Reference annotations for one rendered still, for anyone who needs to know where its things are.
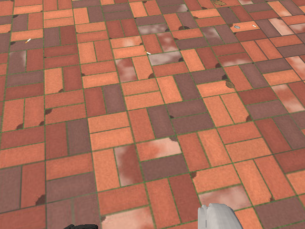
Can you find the right robot thigh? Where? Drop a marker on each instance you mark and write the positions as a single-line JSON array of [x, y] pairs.
[[217, 216]]

